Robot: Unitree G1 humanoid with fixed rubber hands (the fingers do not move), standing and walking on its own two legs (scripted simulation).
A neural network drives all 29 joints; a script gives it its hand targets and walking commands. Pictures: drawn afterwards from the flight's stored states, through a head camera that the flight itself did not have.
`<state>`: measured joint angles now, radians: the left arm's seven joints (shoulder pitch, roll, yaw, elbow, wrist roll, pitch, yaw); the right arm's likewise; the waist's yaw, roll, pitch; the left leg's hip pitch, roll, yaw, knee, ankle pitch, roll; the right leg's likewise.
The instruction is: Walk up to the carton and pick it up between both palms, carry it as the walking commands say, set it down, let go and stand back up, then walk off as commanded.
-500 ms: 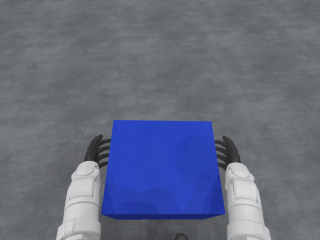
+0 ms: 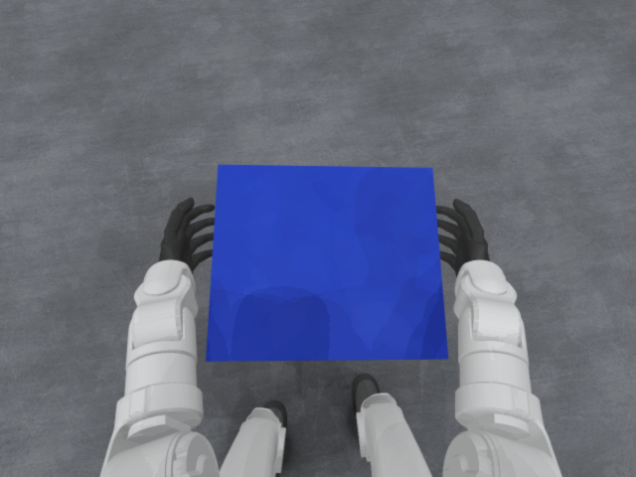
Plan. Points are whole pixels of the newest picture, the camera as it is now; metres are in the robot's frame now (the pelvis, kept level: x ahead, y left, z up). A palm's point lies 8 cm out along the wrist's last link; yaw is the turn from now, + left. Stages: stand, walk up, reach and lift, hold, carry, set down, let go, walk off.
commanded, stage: set down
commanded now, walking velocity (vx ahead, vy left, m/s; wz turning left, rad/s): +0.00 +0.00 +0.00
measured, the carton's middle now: (322, 272) +0.39 -0.01 -0.16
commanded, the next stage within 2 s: none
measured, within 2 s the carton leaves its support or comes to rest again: neither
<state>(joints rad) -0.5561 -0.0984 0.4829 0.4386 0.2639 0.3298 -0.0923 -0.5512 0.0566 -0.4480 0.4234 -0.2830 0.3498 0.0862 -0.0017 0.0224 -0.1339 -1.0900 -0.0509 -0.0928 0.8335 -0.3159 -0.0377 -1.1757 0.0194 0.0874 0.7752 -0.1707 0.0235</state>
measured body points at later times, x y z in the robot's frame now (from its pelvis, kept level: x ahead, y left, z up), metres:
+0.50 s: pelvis -0.01 -0.01 -0.08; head +0.23 -0.03 +0.30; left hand +0.42 +0.17 -0.16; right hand +0.42 -0.20 -0.17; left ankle +0.02 +0.14 -0.68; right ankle +0.08 -0.13 -0.68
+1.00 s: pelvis -0.04 +0.01 -0.16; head +0.22 -0.01 +0.21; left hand +0.45 +0.17 -0.24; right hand +0.44 -0.20 -0.25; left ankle +0.02 +0.14 -0.68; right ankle +0.08 -0.13 -0.68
